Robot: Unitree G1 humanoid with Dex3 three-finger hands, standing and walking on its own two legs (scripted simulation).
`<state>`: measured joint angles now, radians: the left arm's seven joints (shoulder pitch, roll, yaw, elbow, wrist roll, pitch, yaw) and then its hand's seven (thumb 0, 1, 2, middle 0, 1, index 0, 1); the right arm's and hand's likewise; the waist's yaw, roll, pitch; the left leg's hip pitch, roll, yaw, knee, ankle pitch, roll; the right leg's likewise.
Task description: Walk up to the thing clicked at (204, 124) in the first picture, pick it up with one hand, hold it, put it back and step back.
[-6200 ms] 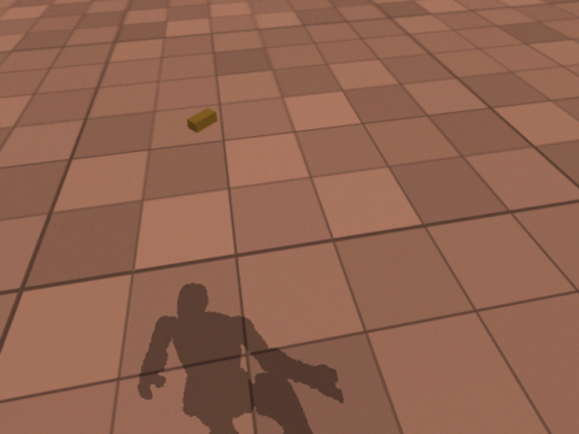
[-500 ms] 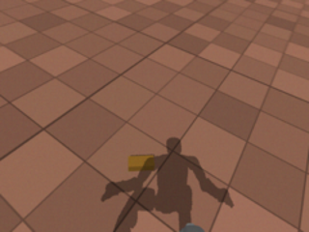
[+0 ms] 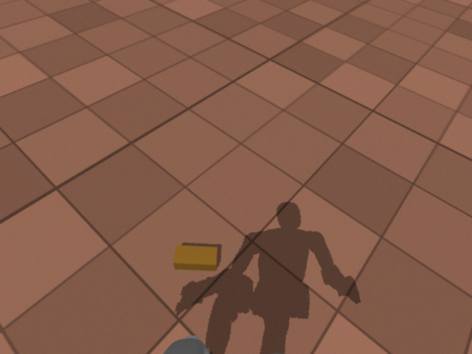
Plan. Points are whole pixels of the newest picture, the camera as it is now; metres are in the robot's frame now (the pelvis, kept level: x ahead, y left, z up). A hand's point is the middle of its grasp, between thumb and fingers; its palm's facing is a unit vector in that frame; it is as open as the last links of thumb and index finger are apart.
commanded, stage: walk up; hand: left
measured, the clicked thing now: (196, 258) +0.56 +0.17 -0.71
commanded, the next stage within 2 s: none
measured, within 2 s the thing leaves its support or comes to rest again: neither
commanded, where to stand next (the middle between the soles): +0.17 -0.10 m, yaw +3 degrees
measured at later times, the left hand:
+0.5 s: hand out of the picture +0.08 +0.11 -0.12, palm faces +0.01 -0.91 -0.42, open 7.4 cm
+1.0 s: hand out of the picture +0.13 +0.15 -0.14, palm faces +0.06 -0.90 -0.44, open 7.4 cm
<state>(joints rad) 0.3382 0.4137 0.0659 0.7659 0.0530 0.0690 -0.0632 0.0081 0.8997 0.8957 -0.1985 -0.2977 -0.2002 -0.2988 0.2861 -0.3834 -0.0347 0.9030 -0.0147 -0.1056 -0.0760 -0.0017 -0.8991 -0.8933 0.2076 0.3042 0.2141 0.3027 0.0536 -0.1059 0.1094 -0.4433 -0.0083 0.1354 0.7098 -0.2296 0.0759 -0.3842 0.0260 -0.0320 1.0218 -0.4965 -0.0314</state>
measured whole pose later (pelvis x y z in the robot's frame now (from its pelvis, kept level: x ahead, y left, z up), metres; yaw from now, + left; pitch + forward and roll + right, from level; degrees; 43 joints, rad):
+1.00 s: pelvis +0.08 -0.14 +0.00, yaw +4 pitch -2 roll -1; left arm 0.21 0.43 0.02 0.92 0.00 -0.05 0.05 0.01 0.90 0.90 -0.20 -0.30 -0.20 -0.30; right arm 0.08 -0.38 -0.04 0.89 -0.01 0.03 0.02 0.00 -0.90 -0.89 0.20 0.30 0.21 0.30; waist 0.01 0.00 0.12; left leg -0.39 0.01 0.01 0.77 -0.34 0.03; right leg -0.37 -0.06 -0.04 0.77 -0.40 0.00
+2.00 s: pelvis +0.09 -0.14 +0.04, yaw +3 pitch -2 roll +0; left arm 0.08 0.35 0.00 1.16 0.02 -0.02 0.00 0.01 0.90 0.90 -0.20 -0.30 -0.20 -0.30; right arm 0.03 -0.36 -0.03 1.15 0.00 0.02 0.02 0.00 -0.91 -0.89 0.20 0.30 0.21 0.30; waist 0.01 0.01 0.05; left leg -0.12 0.02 0.04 0.34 -0.18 -0.02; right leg -0.16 -0.04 0.00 0.35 -0.15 0.03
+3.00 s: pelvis +0.11 -0.14 +0.04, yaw +3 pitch -2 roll +0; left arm 0.10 0.35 0.00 1.13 0.01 -0.01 -0.01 0.01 0.90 0.90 -0.20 -0.30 -0.20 -0.30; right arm 0.08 -0.34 -0.02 1.15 -0.01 0.00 0.01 0.00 -0.90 -0.89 0.20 0.30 0.21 0.30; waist -0.01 0.00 0.04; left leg -0.08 0.03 0.04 0.30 -0.19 -0.02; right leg -0.12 -0.04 0.00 0.32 -0.16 0.03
